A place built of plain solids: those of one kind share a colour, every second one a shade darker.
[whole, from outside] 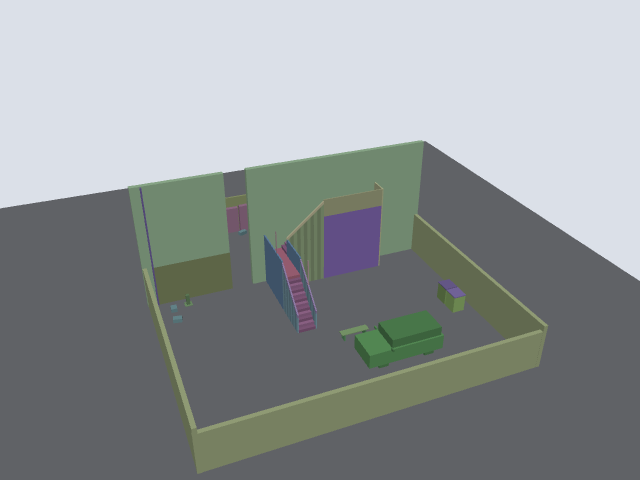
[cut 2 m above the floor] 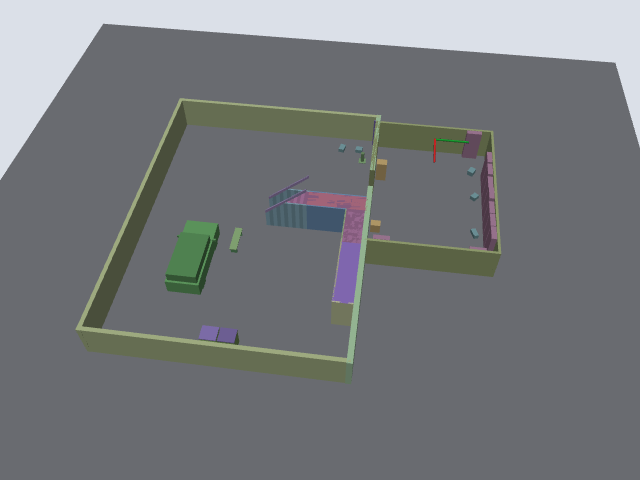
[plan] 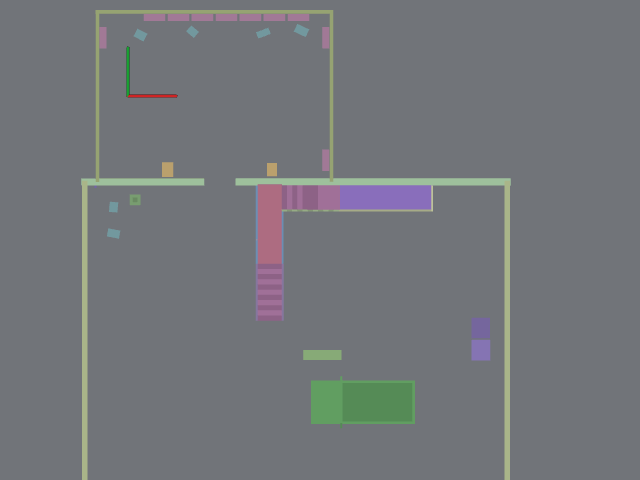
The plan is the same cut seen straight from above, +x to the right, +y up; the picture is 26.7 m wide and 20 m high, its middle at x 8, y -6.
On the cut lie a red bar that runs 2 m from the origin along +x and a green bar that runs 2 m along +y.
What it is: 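The rear of a town building of two storeys with an external escape stair; a paved yard 17.4 x 12.7 m; from a top landing at the upper floor's door, 4.39 m over the yard, a stair of 24 risers of 0.183 m and treads of 0.216 m, 1.00 m clear, a quarter turn; two flights with a corner landing; the upper one along the facade, the lower one standing free in the yard, down to the yard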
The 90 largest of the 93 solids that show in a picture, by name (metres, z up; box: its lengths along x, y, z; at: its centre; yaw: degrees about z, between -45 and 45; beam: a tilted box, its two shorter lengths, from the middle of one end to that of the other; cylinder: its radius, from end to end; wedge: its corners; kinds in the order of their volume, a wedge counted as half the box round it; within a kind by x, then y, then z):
{
 "stair_step_1": {"box": [1.02, 5.69, 0.23], "at": [5.91, -6.52, 0.07]},
 "stair_step_2": {"box": [1.02, 5.47, 0.42], "at": [5.91, -6.42, 0.16]},
 "stair_step_3": {"box": [1.02, 5.25, 0.6], "at": [5.91, -6.31, 0.25]},
 "stair_step_4": {"box": [1.02, 5.04, 0.78], "at": [5.91, -6.2, 0.34]},
 "stair_step_5": {"box": [1.02, 4.82, 0.96], "at": [5.91, -6.09, 0.43]},
 "stair_step_6": {"box": [1.02, 4.61, 1.15], "at": [5.91, -5.98, 0.52]},
 "stair_step_7": {"box": [1.02, 4.39, 1.33], "at": [5.91, -5.88, 0.62]},
 "stair_step_8": {"box": [1.02, 4.17, 1.51], "at": [5.91, -5.77, 0.71]},
 "stair_step_9": {"box": [1.02, 3.96, 1.7], "at": [5.91, -5.66, 0.8]},
 "stair_step_10": {"box": [1.02, 3.74, 1.88], "at": [5.91, -5.55, 0.89]},
 "stair_step_11": {"box": [1.02, 3.53, 2.06], "at": [5.91, -5.44, 0.98]},
 "stair_step_12": {"box": [2.43, 1.02, 2.43], "at": [7.62, -4.23, 1.16]},
 "stair_step_13": {"box": [2.21, 1.02, 2.61], "at": [7.73, -4.23, 1.26]},
 "stair_step_14": {"box": [1.99, 1.02, 2.79], "at": [7.83, -4.23, 1.35]},
 "stair_step_15": {"box": [1.78, 1.02, 2.98], "at": [7.94, -4.23, 1.44]},
 "stair_step_16": {"box": [1.56, 1.02, 3.16], "at": [8.05, -4.23, 1.53]},
 "stair_step_17": {"box": [1.35, 1.02, 3.34], "at": [8.16, -4.23, 1.62]},
 "stair_step_18": {"box": [1.13, 1.02, 3.53], "at": [8.27, -4.23, 1.71]},
 "stair_step_19": {"box": [0.91, 1.02, 3.71], "at": [8.37, -4.23, 1.8]},
 "stair_step_20": {"box": [0.7, 1.02, 3.89], "at": [8.48, -4.23, 1.9]},
 "stair_step_21": {"box": [0.48, 1.02, 4.08], "at": [8.59, -4.23, 1.99]},
 "facade_1": {"box": [5.12, 0.3, 7.74], "at": [0.61, -3.58, 3.82]},
 "facade_2": {"box": [11.48, 0.3, 7.74], "at": [10.21, -3.58, 3.82]},
 "boundary_1": {"box": [0.23, 13.11, 2.7], "at": [-1.8, -10.08, 1.3]},
 "boundary_2": {"box": [17.86, 0.23, 2.35], "at": [7.0, -16.51, 1.12]},
 "boundary_3": {"box": [0.23, 13.11, 2.7], "at": [15.81, -10.08, 1.3]},
 "paving_1": {"box": [3.93, 1.09, 4.44], "at": [10.75, -4.26, 2.17]},
 "wall_1": {"box": [0.15, 7.16, 2.63], "at": [-1.27, 0.0, 1.26]},
 "wall_2": {"box": [4.53, 0.3, 2.63], "at": [0.91, -3.58, 1.26]},
 "wall_3": {"box": [9.9, 0.15, 2.63], "at": [3.6, 3.5, 1.26]},
 "wall_4": {"box": [0.15, 7.16, 2.63], "at": [8.47, 0.0, 1.26]},
 "car_1": {"box": [4.34, 1.81, 0.85], "at": [9.79, -12.76, 0.6]},
 "car_2": {"box": [2.9, 1.61, 0.52], "at": [10.39, -12.76, 1.29]},
 "stair_landing_1": {"box": [1.03, 3.31, 2.25], "at": [5.91, -5.33, 1.07]},
 "shelf_1": {"box": [0.3, 0.9, 2.05], "at": [-1.04, 2.43, 0.97]},
 "shelf_2": {"box": [0.9, 0.3, 2.08], "at": [1.1, 3.27, 0.99]},
 "shelf_3": {"box": [0.9, 0.3, 2.02], "at": [2.1, 3.27, 0.96]},
 "shelf_4": {"box": [0.9, 0.3, 1.93], "at": [3.1, 3.27, 0.92]},
 "shelf_5": {"box": [0.9, 0.3, 2.13], "at": [4.1, 3.27, 1.01]},
 "shelf_6": {"box": [0.9, 0.3, 1.92], "at": [5.1, 3.27, 0.91]},
 "shelf_7": {"box": [0.9, 0.3, 1.98], "at": [6.1, 3.27, 0.94]},
 "shelf_8": {"box": [0.9, 0.3, 2.06], "at": [7.1, 3.27, 0.98]},
 "shelf_9": {"box": [0.3, 0.9, 2.13], "at": [8.24, -2.68, 1.01]},
 "shelf_10": {"box": [0.3, 0.9, 1.88], "at": [8.24, 2.43, 0.89]},
 "rim_guard_1": {"box": [3.93, 0.08, 5.56], "at": [10.75, -4.77, 2.73]},
 "rim_guard_2": {"box": [0.08, 1.08, 5.56], "at": [12.67, -4.27, 2.73]},
 "guard_landing_1": {"box": [0.08, 3.26, 3.37], "at": [5.37, -5.36, 1.63]},
 "guard_landing_2": {"box": [0.08, 2.26, 3.37], "at": [6.45, -5.86, 1.63]},
 "refuse_bin_1": {"box": [0.74, 0.82, 1.07], "at": [14.7, -10.59, 0.48]},
 "refuse_bin_2": {"box": [0.74, 0.82, 1.07], "at": [14.7, -9.67, 0.48]},
 "guard_upper_1": {"box": [0.23, 0.08, 3.83], "at": [6.95, -4.77, 1.87]},
 "guard_upper_2": {"box": [0.23, 0.08, 4.02], "at": [7.17, -4.77, 1.96]},
 "guard_upper_3": {"box": [0.23, 0.08, 4.2], "at": [7.38, -4.77, 2.05]},
 "guard_upper_4": {"box": [0.23, 0.08, 4.38], "at": [7.6, -4.77, 2.14]},
 "guard_upper_5": {"box": [0.23, 0.08, 4.57], "at": [7.81, -4.77, 2.23]},
 "guard_upper_6": {"box": [0.23, 0.08, 4.75], "at": [8.03, -4.77, 2.33]},
 "guard_upper_7": {"box": [0.23, 0.08, 4.93], "at": [8.25, -4.77, 2.42]},
 "guard_upper_8": {"box": [0.23, 0.08, 5.12], "at": [8.46, -4.77, 2.51]},
 "guard_upper_9": {"box": [0.23, 0.08, 5.3], "at": [8.68, -4.77, 2.6]},
 "guard_lower_1": {"box": [0.08, 0.23, 2.37], "at": [5.37, -7.96, 1.14]},
 "guard_lower_2": {"box": [0.08, 0.23, 2.55], "at": [5.37, -7.74, 1.23]},
 "guard_lower_3": {"box": [0.08, 0.23, 2.74], "at": [5.37, -7.53, 1.32]},
 "guard_lower_4": {"box": [0.08, 0.23, 2.92], "at": [5.37, -7.31, 1.41]},
 "guard_lower_5": {"box": [0.08, 0.23, 3.1], "at": [5.37, -7.09, 1.5]},
 "guard_lower_6": {"box": [0.08, 0.23, 1.46], "at": [6.45, -9.04, 0.68]},
 "guard_lower_7": {"box": [0.08, 0.23, 1.64], "at": [6.45, -8.82, 0.77]},
 "guard_lower_8": {"box": [0.08, 0.23, 1.82], "at": [6.45, -8.61, 0.86]},
 "guard_lower_9": {"box": [0.08, 0.23, 2.0], "at": [6.45, -8.39, 0.95]},
 "guard_lower_10": {"box": [0.08, 0.23, 2.19], "at": [6.45, -8.17, 1.04]},
 "guard_lower_11": {"box": [0.08, 0.23, 2.37], "at": [6.45, -7.96, 1.14]},
 "guard_lower_12": {"box": [0.08, 0.23, 2.55], "at": [6.45, -7.74, 1.23]},
 "guard_lower_13": {"box": [0.08, 0.23, 2.74], "at": [6.45, -7.53, 1.32]},
 "guard_lower_14": {"box": [0.08, 0.23, 2.92], "at": [6.45, -7.31, 1.41]},
 "guard_lower_15": {"box": [0.08, 0.23, 3.1], "at": [6.45, -7.09, 1.5]},
 "filing_cabinet_1": {"box": [0.47, 0.62, 1.37], "at": [1.65, -3.07, 0.64]},
 "filing_cabinet_2": {"box": [0.42, 0.56, 0.65], "at": [6.0, -3.07, 0.27]},
 "guard_lower_top_1": {"wedge": [[5.33, -9.37, 1.04], [5.33, -9.37, 1.22], [5.33, -6.99, 3.05], [5.33, -6.99, 3.24], [5.41, -9.37, 1.04], [5.41, -9.37, 1.22], [5.41, -6.99, 3.05], [5.41, -6.99, 3.24]]},
 "guard_lower_top_2": {"wedge": [[6.41, -9.37, 1.04], [6.41, -9.37, 1.22], [6.41, -6.99, 3.05], [6.41, -6.99, 3.24], [6.49, -9.37, 1.04], [6.49, -9.37, 1.22], [6.49, -6.99, 3.05], [6.49, -6.99, 3.24]]},
 "box_cardboard_1": {"box": [0.52, 0.35, 0.29], "at": [-0.6, -5.73, 0.1], "yaw": -11.0},
 "box_cardboard_2": {"box": [0.36, 0.43, 0.29], "at": [-0.6, -4.63, 0.1], "yaw": -4.5},
 "box_cardboard_3": {"box": [0.47, 0.37, 0.35], "at": [0.52, 2.54, 0.13], "yaw": -27.1},
 "box_cardboard_4": {"box": [0.42, 0.33, 0.31], "at": [2.69, 2.68, 0.1], "yaw": -40.7},
 "box_cardboard_5": {"box": [0.55, 0.28, 0.31], "at": [5.64, 2.62, 0.1], "yaw": 20.8},
 "box_cardboard_6": {"box": [0.55, 0.35, 0.35], "at": [7.23, 2.73, 0.12], "yaw": -24.2},
 "guard_upper_top_1": {"wedge": [[6.41, -4.81, 3.24], [6.41, -4.81, 3.42], [6.41, -4.73, 3.24], [6.41, -4.73, 3.42], [8.78, -4.81, 5.25], [8.78, -4.81, 5.43], [8.78, -4.73, 5.25], [8.78, -4.73, 5.43]]},
 "refuse_lid_1": {"box": [0.78, 0.86, 0.06], "at": [14.7, -10.59, 1.05]},
 "refuse_lid_2": {"box": [0.78, 0.86, 0.06], "at": [14.7, -9.67, 1.05]},
 "downpipe_1": {"box": [0.09, 0.1, 7.69], "at": [-1.35, -3.78, 3.8]},
 "bench_seat_1": {"box": [1.6, 0.42, 0.05], "at": [8.1, -10.79, 0.42]},
 "traffic_cone_1": {"box": [0.21, 0.21, 0.64], "at": [0.3, -4.33, 0.35]}
}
